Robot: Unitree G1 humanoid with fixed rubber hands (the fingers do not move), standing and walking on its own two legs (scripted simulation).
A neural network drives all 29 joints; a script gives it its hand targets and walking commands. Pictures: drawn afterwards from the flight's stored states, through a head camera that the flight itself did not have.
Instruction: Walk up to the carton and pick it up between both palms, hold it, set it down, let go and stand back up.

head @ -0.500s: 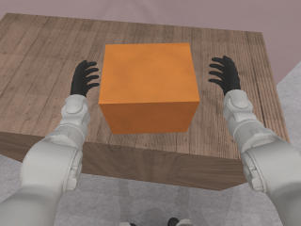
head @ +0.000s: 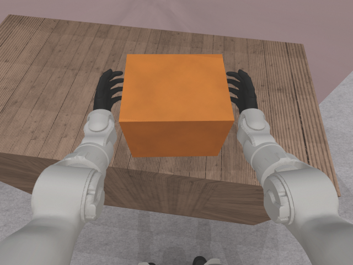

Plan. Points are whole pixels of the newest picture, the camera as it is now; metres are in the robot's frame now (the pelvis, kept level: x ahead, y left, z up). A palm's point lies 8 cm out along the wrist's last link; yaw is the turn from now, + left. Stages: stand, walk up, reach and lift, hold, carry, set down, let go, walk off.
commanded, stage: reach and lift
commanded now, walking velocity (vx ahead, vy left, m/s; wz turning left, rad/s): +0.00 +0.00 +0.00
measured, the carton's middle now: (175, 108) +0.50 +0.01 +0.00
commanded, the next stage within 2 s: none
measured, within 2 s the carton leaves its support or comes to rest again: neither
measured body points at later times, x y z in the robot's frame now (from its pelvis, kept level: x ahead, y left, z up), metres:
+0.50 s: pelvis +0.02 +0.01 +0.03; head +0.15 +0.01 +0.46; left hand +0.48 +0.17 +0.05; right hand +0.47 -0.15 +0.05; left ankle +0.00 +0.12 -0.70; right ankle +0.03 -0.10 -0.70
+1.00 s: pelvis +0.04 +0.01 +0.04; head +0.16 +0.01 +0.47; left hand +0.48 +0.17 +0.05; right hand +0.47 -0.15 +0.05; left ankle +0.01 +0.12 -0.70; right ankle +0.03 -0.10 -0.70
